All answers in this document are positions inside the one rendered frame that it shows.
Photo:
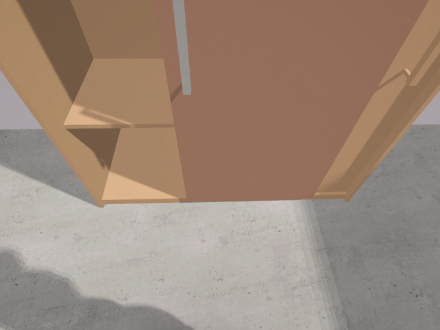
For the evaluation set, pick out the handle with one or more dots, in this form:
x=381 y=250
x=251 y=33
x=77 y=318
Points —
x=425 y=62
x=182 y=44

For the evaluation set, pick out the wardrobe door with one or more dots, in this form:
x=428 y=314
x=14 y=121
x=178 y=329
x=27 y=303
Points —
x=277 y=87
x=389 y=103

